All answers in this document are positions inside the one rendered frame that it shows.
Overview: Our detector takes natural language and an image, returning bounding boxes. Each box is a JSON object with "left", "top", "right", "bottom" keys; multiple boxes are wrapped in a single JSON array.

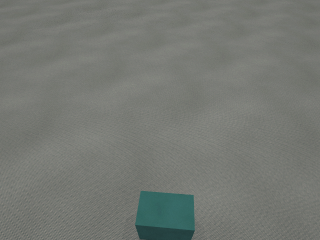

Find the carton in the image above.
[{"left": 135, "top": 191, "right": 195, "bottom": 240}]

